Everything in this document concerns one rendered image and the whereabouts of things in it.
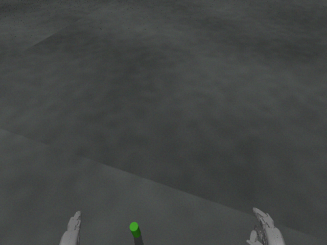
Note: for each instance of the left robot hand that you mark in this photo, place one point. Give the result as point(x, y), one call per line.
point(72, 235)

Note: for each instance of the right robot hand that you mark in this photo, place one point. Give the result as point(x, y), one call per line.
point(269, 234)

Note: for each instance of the can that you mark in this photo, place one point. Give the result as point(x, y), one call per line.
point(135, 229)

